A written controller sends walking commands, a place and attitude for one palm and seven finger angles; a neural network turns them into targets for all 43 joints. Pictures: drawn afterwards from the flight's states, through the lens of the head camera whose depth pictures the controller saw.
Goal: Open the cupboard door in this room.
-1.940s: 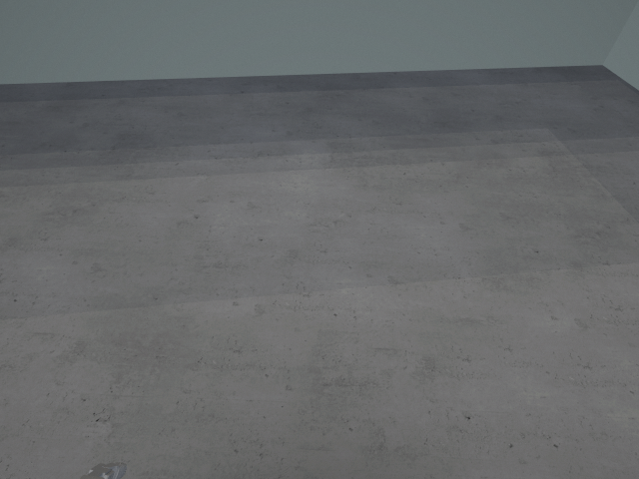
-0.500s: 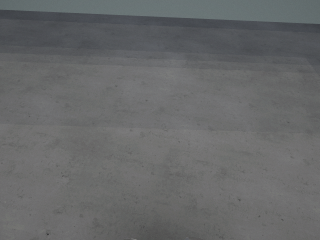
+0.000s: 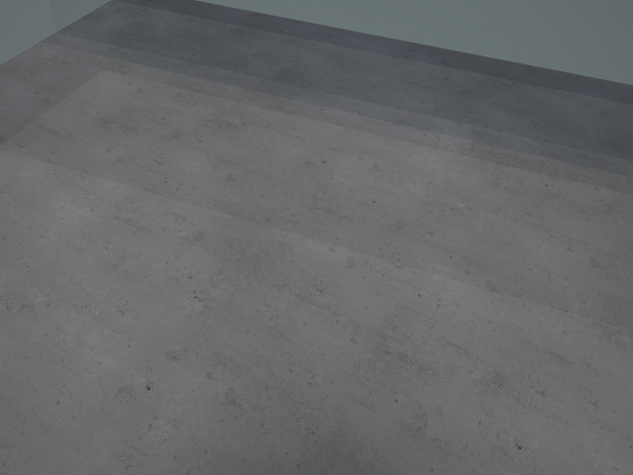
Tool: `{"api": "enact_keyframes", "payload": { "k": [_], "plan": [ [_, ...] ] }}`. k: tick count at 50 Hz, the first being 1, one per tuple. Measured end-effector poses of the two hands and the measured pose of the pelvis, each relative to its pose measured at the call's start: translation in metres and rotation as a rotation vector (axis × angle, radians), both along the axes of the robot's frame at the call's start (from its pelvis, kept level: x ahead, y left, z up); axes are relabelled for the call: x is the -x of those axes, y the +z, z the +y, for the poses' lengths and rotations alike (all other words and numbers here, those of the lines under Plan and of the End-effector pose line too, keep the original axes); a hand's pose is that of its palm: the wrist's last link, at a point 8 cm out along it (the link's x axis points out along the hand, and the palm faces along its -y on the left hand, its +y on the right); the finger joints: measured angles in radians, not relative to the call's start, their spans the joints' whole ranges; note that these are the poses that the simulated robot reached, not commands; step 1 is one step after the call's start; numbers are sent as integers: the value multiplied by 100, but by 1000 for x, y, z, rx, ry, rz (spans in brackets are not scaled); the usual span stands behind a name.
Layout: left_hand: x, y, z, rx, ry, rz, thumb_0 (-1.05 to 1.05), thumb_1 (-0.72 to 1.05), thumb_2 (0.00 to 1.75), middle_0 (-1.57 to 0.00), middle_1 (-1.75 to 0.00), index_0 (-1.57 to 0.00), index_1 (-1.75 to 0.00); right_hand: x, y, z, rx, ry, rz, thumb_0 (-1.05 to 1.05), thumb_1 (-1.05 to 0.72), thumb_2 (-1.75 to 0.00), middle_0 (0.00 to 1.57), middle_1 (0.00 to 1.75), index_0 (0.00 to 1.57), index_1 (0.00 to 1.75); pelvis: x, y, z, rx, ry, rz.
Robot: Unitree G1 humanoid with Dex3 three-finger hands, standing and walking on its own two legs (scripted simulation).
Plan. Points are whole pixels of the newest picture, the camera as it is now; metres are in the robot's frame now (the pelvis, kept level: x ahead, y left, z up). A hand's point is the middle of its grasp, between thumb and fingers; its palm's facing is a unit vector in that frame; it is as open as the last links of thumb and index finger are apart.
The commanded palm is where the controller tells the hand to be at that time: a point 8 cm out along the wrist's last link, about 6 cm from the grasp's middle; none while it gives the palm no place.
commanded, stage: turn or walk to find it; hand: left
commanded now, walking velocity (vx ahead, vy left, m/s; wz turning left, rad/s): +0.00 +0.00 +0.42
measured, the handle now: out of the picture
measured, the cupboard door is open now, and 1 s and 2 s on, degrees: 0 0 0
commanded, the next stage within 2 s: stand and wait in 1.58 s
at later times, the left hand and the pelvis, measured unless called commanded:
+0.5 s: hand out of the picture +0.04 +0.20 -0.14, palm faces +0.20 -0.94 -0.28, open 7.3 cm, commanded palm none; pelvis -0.02 -0.01 +0.00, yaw +11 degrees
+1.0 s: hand out of the picture -0.11 +0.24 -0.18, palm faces +0.43 -0.87 -0.22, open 7.3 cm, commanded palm none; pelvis -0.06 +0.03 +0.01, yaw +24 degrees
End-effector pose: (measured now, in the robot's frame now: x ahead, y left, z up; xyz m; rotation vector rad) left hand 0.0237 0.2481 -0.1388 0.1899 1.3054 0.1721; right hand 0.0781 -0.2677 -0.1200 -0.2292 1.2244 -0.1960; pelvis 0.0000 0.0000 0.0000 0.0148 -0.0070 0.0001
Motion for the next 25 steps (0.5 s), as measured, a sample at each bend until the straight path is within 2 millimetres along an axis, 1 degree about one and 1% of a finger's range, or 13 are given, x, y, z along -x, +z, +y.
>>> {"api": "enact_keyframes", "payload": {
  "k": [2,5,8,12,16,20,23,25],
  "plan": [
    [13,-11,13,6,36,25,0,91,90,-20,-30,-21,-30,-14,0,13,12,42,-34,1,-91,-90,20,30,20,30,2,-7,9,4,19,4],
    [26,-12,27,-1,70,65,1,91,90,-20,-30,-21,-30,-23,7,31,8,77,-66,1,-91,-90,20,30,20,30,6,-3,14,5,27,0],
    [28,-5,34,-1,93,53,1,91,90,-20,-29,-20,-30,-24,12,45,-2,99,-72,1,-91,-90,20,30,20,30,9,4,18,17,48,-2],
    [20,6,36,-5,108,-1,1,91,90,-20,-29,-20,-30,-19,11,55,-29,117,-63,1,-90,-90,20,30,20,30,12,9,20,23,77,-3],
    [8,15,31,-19,117,-61,1,91,90,-20,-29,-20,-30,-9,3,54,-56,123,-37,1,-90,-90,20,30,20,30,16,9,15,20,111,-3],
    [-1,22,17,-40,123,-124,1,91,90,-20,-29,-20,-30,3,-10,41,-80,124,1,1,-90,-90,20,30,20,30,20,6,3,8,145,0],
    [0,25,5,-63,129,-164,0,91,90,-20,-29,-20,-30,9,-23,28,-93,126,24,1,-90,-90,20,30,20,30,23,0,-8,5,174,-2],
    [7,29,-2,-64,146,-175,0,91,90,-20,-29,-20,-30,12,-23,21,-89,137,50,1,-90,-90,20,30,20,30,25,2,-11,-1,198,-8]
  ]
}}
